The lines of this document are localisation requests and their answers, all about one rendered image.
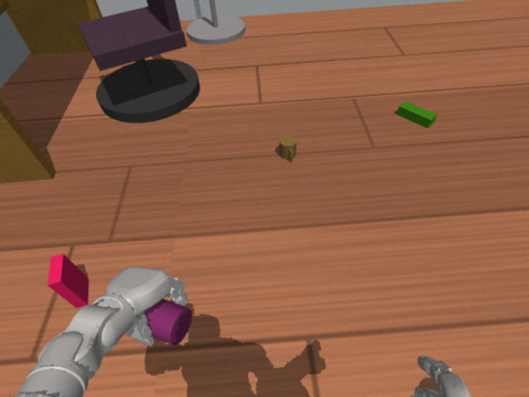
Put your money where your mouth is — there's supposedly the left robot hand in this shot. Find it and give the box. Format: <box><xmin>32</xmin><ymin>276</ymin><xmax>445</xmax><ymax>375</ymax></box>
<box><xmin>106</xmin><ymin>267</ymin><xmax>188</xmax><ymax>347</ymax></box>

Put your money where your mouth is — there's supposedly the coat stand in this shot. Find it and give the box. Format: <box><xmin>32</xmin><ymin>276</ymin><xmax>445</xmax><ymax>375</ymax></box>
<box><xmin>187</xmin><ymin>0</ymin><xmax>245</xmax><ymax>45</ymax></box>

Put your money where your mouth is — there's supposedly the right robot hand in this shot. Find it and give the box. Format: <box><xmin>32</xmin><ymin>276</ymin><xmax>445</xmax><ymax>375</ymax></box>
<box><xmin>410</xmin><ymin>356</ymin><xmax>471</xmax><ymax>397</ymax></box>

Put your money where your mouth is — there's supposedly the left robot arm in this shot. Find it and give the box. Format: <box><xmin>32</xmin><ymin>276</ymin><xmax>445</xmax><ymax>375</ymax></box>
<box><xmin>13</xmin><ymin>294</ymin><xmax>135</xmax><ymax>397</ymax></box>

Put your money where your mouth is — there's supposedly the office chair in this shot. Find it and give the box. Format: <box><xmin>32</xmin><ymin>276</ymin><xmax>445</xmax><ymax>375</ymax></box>
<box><xmin>77</xmin><ymin>0</ymin><xmax>200</xmax><ymax>123</ymax></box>

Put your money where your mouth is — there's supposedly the desk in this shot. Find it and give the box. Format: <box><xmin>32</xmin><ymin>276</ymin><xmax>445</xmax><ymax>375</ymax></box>
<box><xmin>0</xmin><ymin>0</ymin><xmax>102</xmax><ymax>184</ymax></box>

